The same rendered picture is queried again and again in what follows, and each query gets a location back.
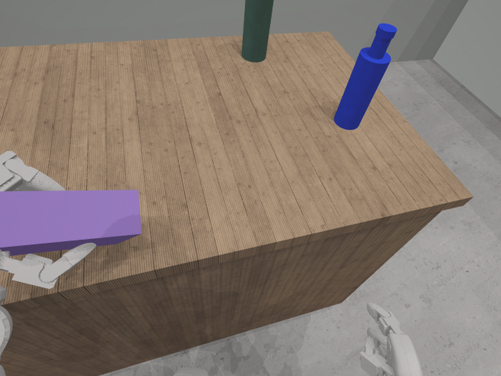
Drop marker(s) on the robot left hand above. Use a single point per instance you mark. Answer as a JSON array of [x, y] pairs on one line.
[[34, 269]]

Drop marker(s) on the sponge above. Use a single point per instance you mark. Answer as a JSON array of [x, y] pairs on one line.
[[41, 221]]

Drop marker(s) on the robot right hand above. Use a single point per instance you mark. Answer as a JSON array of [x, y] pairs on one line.
[[397, 355]]

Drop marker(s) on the table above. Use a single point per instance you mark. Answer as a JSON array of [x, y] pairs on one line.
[[255, 206]]

